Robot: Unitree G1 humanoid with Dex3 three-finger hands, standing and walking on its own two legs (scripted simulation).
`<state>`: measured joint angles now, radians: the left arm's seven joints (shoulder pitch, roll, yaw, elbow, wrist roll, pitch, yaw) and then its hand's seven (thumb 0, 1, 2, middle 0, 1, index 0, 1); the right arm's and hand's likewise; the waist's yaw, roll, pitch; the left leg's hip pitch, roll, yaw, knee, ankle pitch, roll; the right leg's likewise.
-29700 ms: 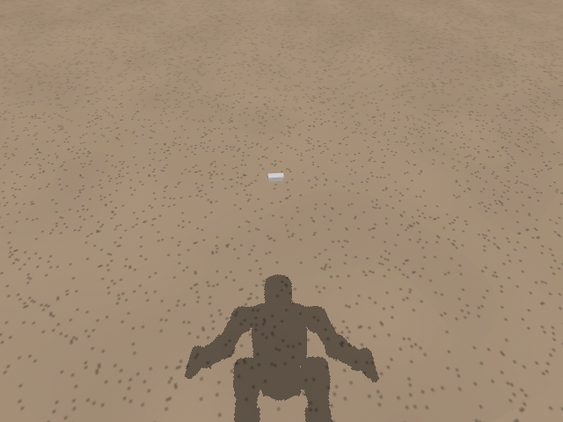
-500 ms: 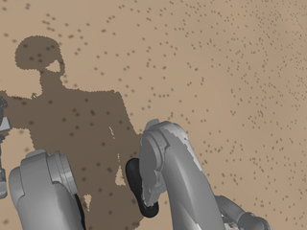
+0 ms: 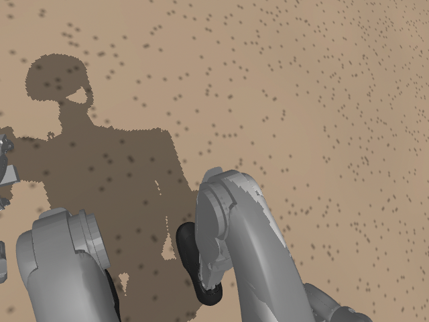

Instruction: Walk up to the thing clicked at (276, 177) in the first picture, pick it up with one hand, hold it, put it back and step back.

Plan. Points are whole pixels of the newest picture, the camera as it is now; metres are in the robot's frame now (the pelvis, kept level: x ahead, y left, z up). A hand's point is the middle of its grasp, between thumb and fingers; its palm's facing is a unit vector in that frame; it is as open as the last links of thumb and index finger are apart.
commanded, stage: withdraw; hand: left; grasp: from above
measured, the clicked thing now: out of the picture +0.40 +0.30 -0.28
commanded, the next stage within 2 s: home in 0.86 s
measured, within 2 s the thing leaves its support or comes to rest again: neither
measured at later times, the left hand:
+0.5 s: hand out of the picture +0.37 +0.33 -0.07, palm faces -0.49 -0.13 -0.86, open 12.2 cm
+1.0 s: hand out of the picture +0.42 +0.31 -0.13, palm faces -0.29 -0.05 -0.96, open 12.7 cm
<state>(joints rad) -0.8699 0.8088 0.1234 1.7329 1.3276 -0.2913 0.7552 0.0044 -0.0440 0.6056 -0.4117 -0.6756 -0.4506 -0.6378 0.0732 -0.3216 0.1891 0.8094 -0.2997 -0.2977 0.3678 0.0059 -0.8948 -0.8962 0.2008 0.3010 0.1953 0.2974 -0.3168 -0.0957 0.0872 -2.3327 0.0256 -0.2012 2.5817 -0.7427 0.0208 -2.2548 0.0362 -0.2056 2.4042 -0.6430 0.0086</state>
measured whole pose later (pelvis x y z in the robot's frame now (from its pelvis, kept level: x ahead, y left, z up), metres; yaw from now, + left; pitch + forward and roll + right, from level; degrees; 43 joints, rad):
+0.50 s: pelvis +0.00 -0.01 +0.07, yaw +7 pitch +34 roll -5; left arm -0.79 0.57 -0.08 1.26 1.02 -0.03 0.29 0.00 -0.21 0.77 -0.35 -0.75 -0.36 -0.75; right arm 0.09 -0.32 0.00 0.73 -0.08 -0.12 0.28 0.01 -0.91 -0.90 0.20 0.30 0.19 0.30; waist -0.14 0.04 -0.13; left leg -2.18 0.03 -0.06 2.30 -0.70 0.02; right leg -2.16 0.02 -0.08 2.22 -0.65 0.00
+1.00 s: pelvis -0.01 +0.00 +0.03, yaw +6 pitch +34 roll -7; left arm -0.93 0.62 0.06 1.49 1.30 -0.15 0.62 0.00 -0.28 0.82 -0.28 -0.81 -0.30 -0.80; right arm 0.11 -0.26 0.01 0.84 -0.19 -0.11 0.20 0.01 -0.91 -0.90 0.20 0.30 0.20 0.30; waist -0.23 0.00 -0.11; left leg -2.35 0.00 -0.07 2.42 -0.67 0.03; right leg -2.30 0.00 -0.09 2.33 -0.64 0.00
